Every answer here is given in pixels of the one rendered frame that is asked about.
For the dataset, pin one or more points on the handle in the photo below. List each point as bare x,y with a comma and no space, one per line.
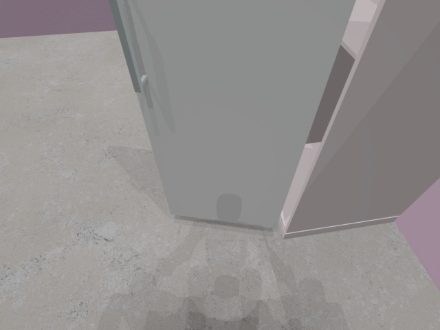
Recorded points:
121,25

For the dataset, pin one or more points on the fridge door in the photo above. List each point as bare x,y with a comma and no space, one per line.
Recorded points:
232,90

